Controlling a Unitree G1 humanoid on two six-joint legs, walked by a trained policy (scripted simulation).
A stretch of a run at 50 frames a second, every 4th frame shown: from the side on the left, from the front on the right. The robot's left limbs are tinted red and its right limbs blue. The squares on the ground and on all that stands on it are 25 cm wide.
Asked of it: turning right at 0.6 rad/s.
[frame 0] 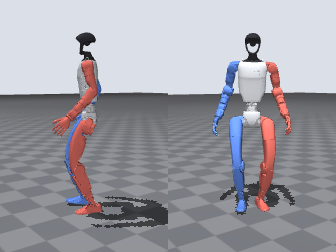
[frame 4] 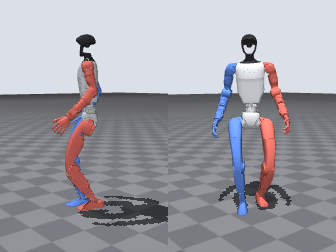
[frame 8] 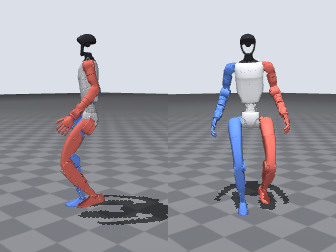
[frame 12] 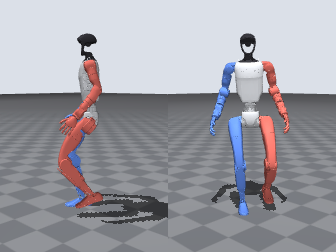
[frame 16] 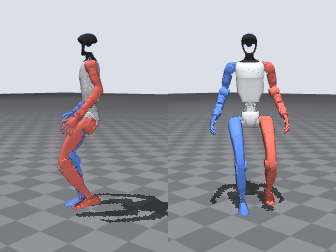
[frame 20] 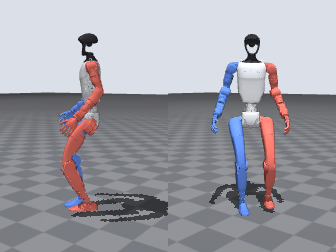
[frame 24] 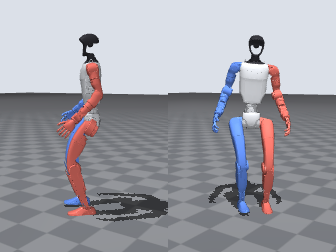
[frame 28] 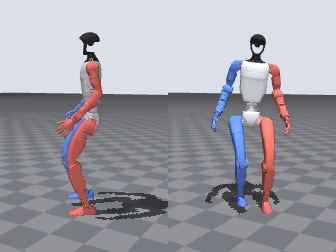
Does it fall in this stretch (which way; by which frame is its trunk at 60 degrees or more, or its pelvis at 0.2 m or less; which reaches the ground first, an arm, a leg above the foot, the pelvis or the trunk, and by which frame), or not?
no
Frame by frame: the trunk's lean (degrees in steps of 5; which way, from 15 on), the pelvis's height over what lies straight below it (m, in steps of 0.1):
0: 5, 0.8
4: 5, 0.8
8: 5, 0.8
12: 5, 0.8
16: 5, 0.8
20: 5, 0.8
24: 5, 0.7
28: 5, 0.8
